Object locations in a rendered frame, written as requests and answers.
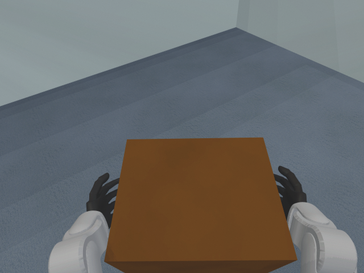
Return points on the carton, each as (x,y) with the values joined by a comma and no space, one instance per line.
(198,205)

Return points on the robot right forearm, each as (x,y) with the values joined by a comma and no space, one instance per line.
(324,248)

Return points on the robot right hand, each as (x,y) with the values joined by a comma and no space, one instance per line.
(292,192)

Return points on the robot left hand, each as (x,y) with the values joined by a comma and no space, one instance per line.
(99,201)

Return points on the robot left forearm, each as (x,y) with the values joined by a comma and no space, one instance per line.
(82,246)

